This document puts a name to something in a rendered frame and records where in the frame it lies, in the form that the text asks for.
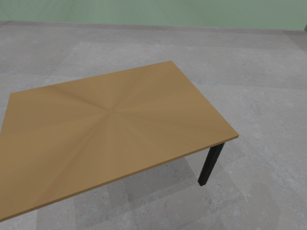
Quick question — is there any table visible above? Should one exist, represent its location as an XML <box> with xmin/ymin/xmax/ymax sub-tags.
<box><xmin>0</xmin><ymin>60</ymin><xmax>239</xmax><ymax>222</ymax></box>

